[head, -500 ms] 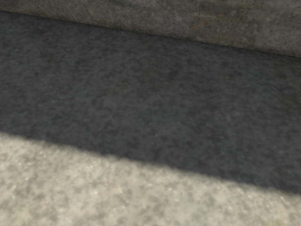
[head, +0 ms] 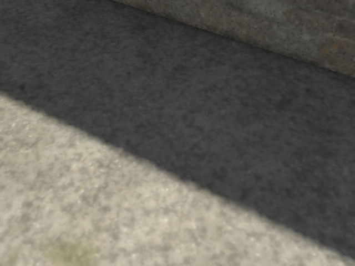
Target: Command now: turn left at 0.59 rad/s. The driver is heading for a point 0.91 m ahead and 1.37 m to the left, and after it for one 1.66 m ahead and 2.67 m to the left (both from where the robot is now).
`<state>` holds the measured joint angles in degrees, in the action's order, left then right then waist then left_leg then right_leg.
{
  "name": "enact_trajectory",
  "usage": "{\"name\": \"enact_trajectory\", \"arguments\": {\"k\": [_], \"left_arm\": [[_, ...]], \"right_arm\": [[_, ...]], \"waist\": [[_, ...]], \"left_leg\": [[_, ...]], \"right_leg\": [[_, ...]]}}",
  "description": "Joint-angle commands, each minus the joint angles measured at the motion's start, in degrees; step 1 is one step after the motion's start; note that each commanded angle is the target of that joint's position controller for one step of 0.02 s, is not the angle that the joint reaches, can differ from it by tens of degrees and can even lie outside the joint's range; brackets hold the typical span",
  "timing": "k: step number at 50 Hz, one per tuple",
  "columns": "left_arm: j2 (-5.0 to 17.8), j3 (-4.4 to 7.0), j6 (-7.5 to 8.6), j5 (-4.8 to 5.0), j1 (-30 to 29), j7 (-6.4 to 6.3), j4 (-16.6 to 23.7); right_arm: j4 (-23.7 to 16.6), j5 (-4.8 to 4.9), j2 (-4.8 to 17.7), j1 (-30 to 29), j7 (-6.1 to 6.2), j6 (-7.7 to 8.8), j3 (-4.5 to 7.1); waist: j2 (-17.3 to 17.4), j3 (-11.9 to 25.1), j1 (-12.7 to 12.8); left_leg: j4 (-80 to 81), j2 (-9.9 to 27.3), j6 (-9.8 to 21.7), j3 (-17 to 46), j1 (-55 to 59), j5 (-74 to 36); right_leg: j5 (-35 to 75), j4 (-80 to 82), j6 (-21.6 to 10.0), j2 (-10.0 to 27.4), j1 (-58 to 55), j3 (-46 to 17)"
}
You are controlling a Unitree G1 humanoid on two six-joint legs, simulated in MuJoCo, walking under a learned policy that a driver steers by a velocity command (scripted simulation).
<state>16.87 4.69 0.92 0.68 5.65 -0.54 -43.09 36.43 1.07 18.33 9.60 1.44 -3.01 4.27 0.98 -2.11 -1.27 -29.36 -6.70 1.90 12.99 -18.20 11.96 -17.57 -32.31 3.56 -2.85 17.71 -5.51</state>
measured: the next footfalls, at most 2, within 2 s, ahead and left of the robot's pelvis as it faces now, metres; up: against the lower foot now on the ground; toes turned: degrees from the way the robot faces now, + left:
right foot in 0.02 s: +0.05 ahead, -0.13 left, +0.00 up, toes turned +7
left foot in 0.46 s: +0.00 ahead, +0.14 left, +0.00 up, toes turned +18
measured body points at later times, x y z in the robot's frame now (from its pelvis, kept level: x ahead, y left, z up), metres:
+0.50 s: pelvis -0.01 +0.03 -0.01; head +0.02 +0.06 +0.44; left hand +0.04 +0.35 -0.12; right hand +0.23 -0.20 -0.08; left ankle -0.04 +0.13 -0.74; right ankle +0.00 -0.13 -0.71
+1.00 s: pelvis +0.05 +0.04 +0.00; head +0.06 +0.04 +0.45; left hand +0.01 +0.37 -0.08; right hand +0.31 -0.12 -0.10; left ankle -0.04 +0.13 -0.71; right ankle +0.10 -0.06 -0.74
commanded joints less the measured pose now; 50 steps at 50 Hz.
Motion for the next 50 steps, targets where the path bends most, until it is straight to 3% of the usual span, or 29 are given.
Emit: {"name": "enact_trajectory", "arguments": {"k": [1,2,3,4,5,7,10,13,16,19,21,22,23,24,25,26,27,28,31,34,36,38,42,45,46,47,48,49,50], "left_arm": [[8.12,2.48,1.24,-0.50,4.76,0.20,2.35],[11.50,2.93,0.66,-1.30,3.90,-0.29,3.27],[13.05,3.12,0.49,-3.18,3.30,-0.02,3.26],[9.92,2.30,0.71,-2.66,0.58,-0.18,4.75],[7.21,1.53,0.65,-2.03,-1.89,-0.50,5.21],[5.98,0.93,0.34,-0.80,-3.10,-1.07,5.63],[6.70,0.91,-0.55,-1.37,0.15,-1.86,5.03],[8.73,1.61,-1.24,-1.43,2.21,-1.95,4.65],[10.84,2.35,-1.63,-0.94,0.80,-1.13,4.91],[11.70,2.67,-1.55,0.10,0.84,-0.40,4.50],[11.48,2.63,-1.33,1.36,-0.31,-0.23,4.20],[9.52,2.14,-1.06,1.42,2.22,-0.05,3.04],[6.42,1.24,-0.90,-0.58,4.35,0.21,3.04],[3.90,0.04,-0.79,-2.93,0.96,-0.14,6.70],[7.03,1.00,-0.79,-1.68,-3.01,-0.73,7.29],[8.21,1.46,-1.01,-0.47,-3.23,-0.88,7.18],[8.48,1.81,-1.18,-0.51,-1.91,-1.20,6.06],[9.02,2.05,-1.37,-0.95,-1.47,-1.52,5.54],[7.76,1.88,-1.26,-0.98,0.82,-1.11,4.79],[6.56,1.33,-1.21,-0.78,-0.68,-1.15,5.34],[6.49,1.12,-0.82,-0.59,-1.40,-0.72,5.68],[6.86,1.14,0.05,-0.10,-3.07,-0.04,6.44],[7.00,1.19,2.59,0.44,-3.51,1.12,6.96],[6.47,1.45,4.10,1.03,1.16,1.52,5.61],[6.64,1.75,4.42,0.92,4.14,1.38,4.61],[8.63,2.42,4.59,0.39,9.45,0.92,3.54],[12.31,2.77,4.45,-1.12,14.48,0.48,2.96],[14.65,3.45,4.68,-2.01,14.55,1.12,2.17],[11.14,2.50,4.71,-1.02,11.10,0.84,3.11]], "right_arm": [[-4.65,0.68,7.65,-2.13,0.48,0.24,2.17],[-4.08,-0.24,4.15,2.04,0.24,0.31,1.31],[-5.50,0.27,7.92,1.33,0.32,0.86,2.65],[-4.19,-0.51,11.86,2.69,0.38,1.07,3.92],[-2.93,-0.22,12.27,3.19,0.30,0.77,4.43],[-1.69,-0.17,9.21,4.21,0.44,-0.38,3.91],[-3.84,0.74,6.27,0.46,-0.08,-0.32,2.82],[-5.62,0.27,5.11,-2.00,-0.60,-0.13,2.03],[-6.38,-0.03,4.48,-1.78,-1.31,-0.13,1.43],[-6.56,0.18,5.49,-0.28,-1.94,-0.56,1.87],[-5.68,0.15,5.48,3.11,-2.32,-0.81,2.32],[-4.87,-0.03,6.85,5.55,-1.95,-0.79,3.03],[-5.08,0.09,12.26,7.97,-1.13,-0.52,4.59],[-7.12,-1.17,17.12,7.19,-0.91,0.41,4.93],[-6.86,-2.63,13.97,8.51,-1.63,1.90,4.24],[-6.16,-2.43,12.26,5.98,-1.68,2.85,3.46],[-6.02,-1.36,10.79,2.71,-1.32,3.09,3.19],[-6.31,-0.46,9.37,0.36,-0.94,2.91,2.55],[-6.74,-0.94,8.74,-0.70,-0.06,2.47,1.83],[-6.29,-0.77,9.17,0.40,0.29,2.32,1.96],[-5.72,-0.34,9.44,2.03,0.44,2.20,2.12],[-5.39,-0.27,9.98,2.63,0.25,2.39,2.21],[-4.76,-0.11,10.48,3.25,-0.36,2.84,2.21],[-4.94,0.15,9.34,1.38,-0.53,2.61,1.66],[-5.18,0.15,8.05,0.74,-0.42,2.58,1.24],[-5.53,-0.02,4.99,0.46,-0.36,2.85,0.33],[-6.62,0.20,0.74,1.37,-0.42,3.16,-0.85],[-9.05,0.82,5.02,-0.49,-0.34,3.90,0.15],[-8.04,0.70,8.00,-0.07,-0.46,4.05,1.03]], "waist": [[4.75,8.52,2.70],[-8.59,9.48,-0.31],[-17.48,5.72,-0.21],[-11.47,4.78,-0.57],[-8.90,3.89,-1.24],[-7.97,2.64,-0.69],[-9.76,2.58,1.91],[-10.31,4.42,3.84],[-10.99,5.21,3.72],[-11.45,5.25,3.01],[-10.32,5.48,0.33],[-7.17,6.21,-0.39],[5.96,7.29,0.02],[18.08,7.44,0.33],[11.16,10.98,-3.74],[8.94,7.98,-1.83],[6.43,6.15,-0.17],[6.13,5.11,0.62],[6.46,6.97,1.93],[6.51,6.38,0.97],[7.00,6.63,-0.09],[8.85,4.13,-1.01],[8.47,2.85,-1.33],[7.41,2.57,2.12],[6.02,2.87,3.97],[2.29,5.12,6.09],[-8.77,7.30,6.21],[-13.11,1.54,5.27],[-10.89,-2.61,4.19]], "left_leg": [[0.37,9.99,5.05,14.56,2.91,-6.75],[-12.33,2.75,1.41,4.99,-4.58,13.59],[-23.23,-1.98,-1.60,-2.37,-14.07,26.27],[-32.76,2.30,-3.60,-1.90,-14.66,23.18],[-36.15,2.93,-4.56,-2.58,-14.77,19.26],[-40.96,3.55,-6.68,-3.83,-16.99,14.02],[-36.09,5.21,-8.25,-8.21,-18.26,10.95],[-27.78,7.89,-8.88,-9.98,-16.58,11.44],[-19.36,8.91,-7.80,-13.29,-8.92,11.41],[-11.39,8.28,-5.81,-15.43,-4.11,9.36],[-0.17,7.00,-2.86,-17.08,2.74,1.41],[5.36,6.13,-0.80,-15.64,9.68,-4.83],[8.38,15.03,3.08,-1.96,19.95,-23.10],[7.36,28.77,15.28,17.65,21.71,-37.17],[9.37,29.32,19.73,17.71,18.57,-31.52],[9.93,25.71,16.68,12.13,16.07,-25.67],[9.98,22.06,13.05,8.26,14.41,-19.60],[9.91,20.34,11.12,6.62,13.12,-18.68],[10.00,17.74,11.05,4.55,10.86,-21.64],[9.67,16.97,11.14,6.25,12.29,-18.11],[11.82,16.05,11.33,9.10,12.06,0.73],[14.29,16.07,11.77,13.35,9.97,14.88],[13.76,15.35,11.93,17.30,7.54,18.97],[11.45,12.46,10.02,18.16,1.68,20.67],[8.65,10.43,8.30,16.78,-2.21,21.66],[-0.35,7.25,5.19,12.71,-9.93,24.63],[-17.90,0.09,1.23,0.61,-19.92,24.37],[-26.49,2.92,0.31,-1.46,-28.90,22.60],[-31.11,6.35,-0.66,-2.03,-31.71,17.95]], "right_leg": [[11.86,13.16,-3.24,5.59,-10.45,-2.25],[20.81,14.37,-8.19,17.77,-16.12,-13.17],[26.91,15.69,-17.62,25.28,-11.63,-23.96],[25.53,15.37,-19.12,25.54,-10.23,-21.00],[23.16,14.59,-16.72,21.66,-9.35,-15.08],[21.58,13.84,-14.70,17.74,-10.51,-8.54],[24.25,14.43,-15.69,16.20,-13.69,-3.01],[26.43,14.02,-16.80,18.43,-17.83,-1.66],[28.39,13.81,-16.53,19.29,-14.62,1.73],[28.17,11.83,-15.45,20.43,-13.92,3.04],[25.39,7.21,-12.41,19.83,-11.66,5.36],[20.03,1.89,-8.93,17.82,-7.57,8.12],[3.87,-12.22,-3.31,12.50,4.19,13.65],[-21.93,-26.01,0.81,3.94,19.45,11.61],[-22.54,-35.12,0.65,3.86,19.66,3.34],[-17.69,-36.91,-0.32,5.07,20.01,1.94],[-12.40,-35.15,-0.70,5.99,19.98,1.50],[-8.79,-33.35,-0.46,6.21,19.63,1.29],[-2.50,-32.89,0.90,3.94,15.19,2.08],[-1.34,-24.42,1.73,3.08,15.40,1.53],[-0.10,-17.98,1.53,2.79,14.50,1.23],[-0.82,-12.49,0.77,2.30,13.85,0.89],[-3.60,-4.06,-1.24,1.17,8.22,0.94],[2.06,5.92,-3.02,0.74,-3.55,2.15],[5.43,10.07,-3.96,1.62,-10.28,2.35],[3.29,11.28,-6.04,7.96,-20.47,-3.07],[-12.51,17.02,-11.05,19.34,-27.25,-19.45],[-23.91,21.57,-16.70,26.56,-21.64,-33.46],[-26.06,22.19,-16.67,25.32,-19.59,-29.94]]}}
